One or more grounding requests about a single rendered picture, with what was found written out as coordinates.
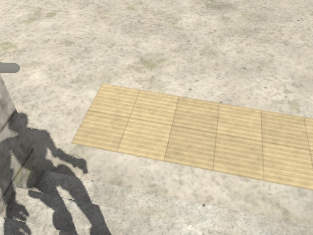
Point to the stairs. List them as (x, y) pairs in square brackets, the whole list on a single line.
[(61, 204)]

